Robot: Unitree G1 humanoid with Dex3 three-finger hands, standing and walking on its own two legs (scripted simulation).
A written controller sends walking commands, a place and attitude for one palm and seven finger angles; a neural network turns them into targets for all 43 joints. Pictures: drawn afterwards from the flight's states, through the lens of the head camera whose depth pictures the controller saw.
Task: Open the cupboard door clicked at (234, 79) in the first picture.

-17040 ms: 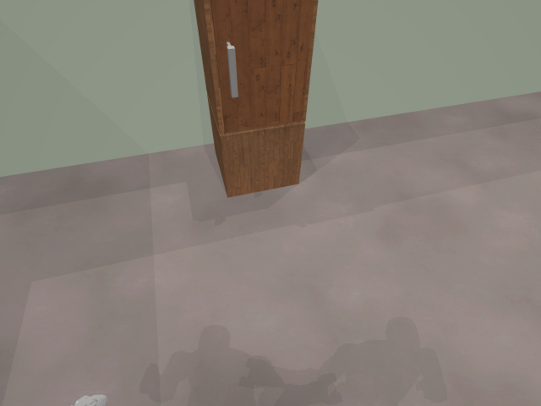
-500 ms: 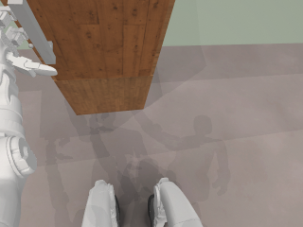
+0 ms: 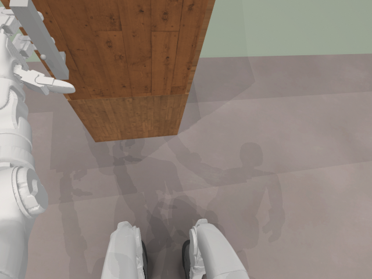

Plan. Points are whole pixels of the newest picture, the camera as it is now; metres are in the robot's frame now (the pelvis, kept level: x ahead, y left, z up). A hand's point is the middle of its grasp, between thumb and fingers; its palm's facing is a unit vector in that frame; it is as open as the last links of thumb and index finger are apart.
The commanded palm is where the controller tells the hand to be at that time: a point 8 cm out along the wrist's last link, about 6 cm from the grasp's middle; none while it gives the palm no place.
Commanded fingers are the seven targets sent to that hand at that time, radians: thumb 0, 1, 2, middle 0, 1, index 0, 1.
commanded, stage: close the thumb around the handle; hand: left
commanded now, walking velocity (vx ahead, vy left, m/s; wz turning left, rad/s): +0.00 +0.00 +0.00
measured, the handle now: (46, 36) +0.58 +0.23 +0.06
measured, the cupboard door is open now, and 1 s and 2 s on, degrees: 0 0 48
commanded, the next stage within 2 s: pull the door open along its arc in 0.80 s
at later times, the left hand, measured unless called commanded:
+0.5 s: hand (46, 56) +0.54 +0.22 +0.06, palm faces +0.08 -1.00 -0.03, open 9.6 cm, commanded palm +0.52 +0.25 +0.05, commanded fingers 0.00 0.68 0.80 -0.38 -1.33 -0.38 -1.33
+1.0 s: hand (59, 60) +0.53 +0.20 +0.05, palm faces +0.07 -1.00 -0.02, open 5.8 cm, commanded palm +0.50 +0.23 +0.05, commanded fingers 0.00 0.90 0.90 -0.40 -1.35 -0.40 -1.35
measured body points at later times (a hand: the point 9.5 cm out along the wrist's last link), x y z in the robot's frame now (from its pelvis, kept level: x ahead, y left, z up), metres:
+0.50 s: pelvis +0.00 +0.00 +0.00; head +0.17 +0.03 +0.41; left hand +0.53 +0.28 +0.06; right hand +0.00 -0.26 -0.10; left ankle +0.04 +0.10 -0.61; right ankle +0.02 -0.11 -0.61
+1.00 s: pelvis -0.01 +0.00 -0.01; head +0.16 +0.03 +0.41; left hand +0.52 +0.26 +0.06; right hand -0.01 -0.26 -0.11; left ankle +0.04 +0.10 -0.61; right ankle +0.02 -0.11 -0.61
